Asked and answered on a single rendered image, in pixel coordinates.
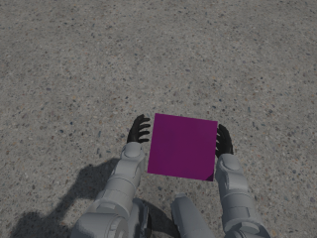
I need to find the right robot hand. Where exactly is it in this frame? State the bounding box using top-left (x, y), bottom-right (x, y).
top-left (215, 124), bottom-right (234, 159)

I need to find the carton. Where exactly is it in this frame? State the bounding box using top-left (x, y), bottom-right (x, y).
top-left (147, 113), bottom-right (218, 181)

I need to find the right robot thigh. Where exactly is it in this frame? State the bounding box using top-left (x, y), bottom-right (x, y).
top-left (170, 196), bottom-right (216, 238)

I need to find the robot left forearm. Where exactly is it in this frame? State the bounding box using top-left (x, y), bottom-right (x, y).
top-left (70, 142), bottom-right (146, 238)

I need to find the left robot hand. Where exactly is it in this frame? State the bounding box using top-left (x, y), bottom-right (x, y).
top-left (126, 114), bottom-right (151, 144)

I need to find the left robot thigh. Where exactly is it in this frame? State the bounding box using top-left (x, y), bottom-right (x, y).
top-left (127, 202), bottom-right (149, 238)

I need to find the robot thigh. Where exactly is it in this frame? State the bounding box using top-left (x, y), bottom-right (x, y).
top-left (170, 196), bottom-right (216, 238)
top-left (127, 202), bottom-right (149, 238)

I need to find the robot right forearm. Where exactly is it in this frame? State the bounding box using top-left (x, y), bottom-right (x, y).
top-left (214, 153), bottom-right (272, 238)

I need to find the left robot upper arm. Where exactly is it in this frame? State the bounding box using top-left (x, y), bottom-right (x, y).
top-left (70, 212), bottom-right (129, 238)

